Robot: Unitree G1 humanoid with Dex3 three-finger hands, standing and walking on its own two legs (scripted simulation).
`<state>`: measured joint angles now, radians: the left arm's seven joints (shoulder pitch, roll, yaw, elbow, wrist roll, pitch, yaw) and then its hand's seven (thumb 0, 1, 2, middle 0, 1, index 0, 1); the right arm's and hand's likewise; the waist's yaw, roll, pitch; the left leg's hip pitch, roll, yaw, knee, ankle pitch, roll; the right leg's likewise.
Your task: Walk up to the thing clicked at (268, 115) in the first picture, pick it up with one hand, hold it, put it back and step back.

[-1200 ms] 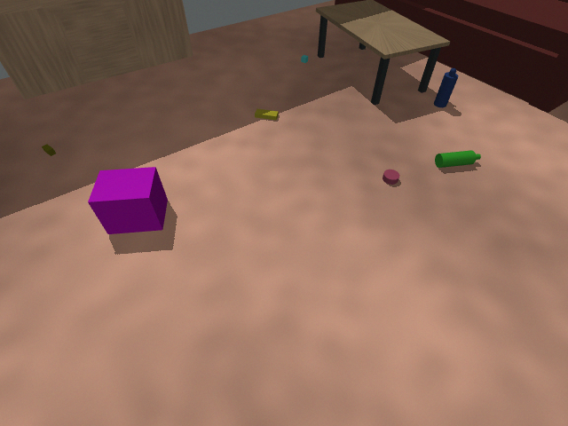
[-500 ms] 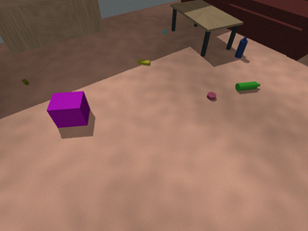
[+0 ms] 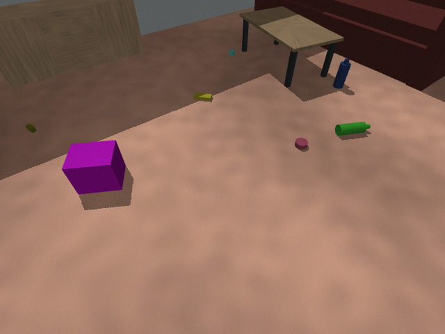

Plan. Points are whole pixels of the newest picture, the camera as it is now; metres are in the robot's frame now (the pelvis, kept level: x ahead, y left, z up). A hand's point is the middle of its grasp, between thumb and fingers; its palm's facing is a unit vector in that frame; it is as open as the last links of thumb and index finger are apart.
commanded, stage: walk up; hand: left
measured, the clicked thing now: (202, 96) +2.00 +0.13 -0.77
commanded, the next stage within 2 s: none
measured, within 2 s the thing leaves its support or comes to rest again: neither
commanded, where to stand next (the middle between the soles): +1.57 -0.02 m, yaw -13 degrees
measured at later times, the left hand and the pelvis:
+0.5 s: hand (114, 316) +0.20 +0.24 -0.15, palm faces -0.10 -0.91 -0.39, open 7.4 cm; pelvis +0.19 -0.04 -0.02, yaw -6 degrees
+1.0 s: hand (159, 156) +0.66 +0.20 -0.13, palm faces -0.26 -0.88 -0.39, open 7.4 cm; pelvis +0.50 -0.05 -0.01, yaw -11 degrees
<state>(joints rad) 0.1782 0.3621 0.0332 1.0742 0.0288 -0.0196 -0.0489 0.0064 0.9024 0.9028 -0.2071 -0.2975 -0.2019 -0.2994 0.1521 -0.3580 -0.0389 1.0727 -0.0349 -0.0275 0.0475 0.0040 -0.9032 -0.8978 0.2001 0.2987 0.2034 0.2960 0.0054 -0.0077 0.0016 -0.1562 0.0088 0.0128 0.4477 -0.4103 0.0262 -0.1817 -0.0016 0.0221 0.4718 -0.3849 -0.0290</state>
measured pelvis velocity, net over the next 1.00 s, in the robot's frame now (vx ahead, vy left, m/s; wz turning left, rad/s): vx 0.50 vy -0.05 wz -0.19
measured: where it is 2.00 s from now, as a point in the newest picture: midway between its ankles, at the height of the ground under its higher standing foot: (233, 188)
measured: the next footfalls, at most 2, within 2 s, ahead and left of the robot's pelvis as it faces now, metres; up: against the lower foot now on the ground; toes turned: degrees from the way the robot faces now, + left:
left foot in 0.56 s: +0.45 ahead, +0.04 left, +0.00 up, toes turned -3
right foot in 1.08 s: +0.69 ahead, -0.23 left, +0.00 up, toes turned -16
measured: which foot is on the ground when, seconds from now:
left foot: down 0.00-0.18, up 0.20-0.54, down 0.56-1.00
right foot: down 0.00-0.62, up 0.64-1.00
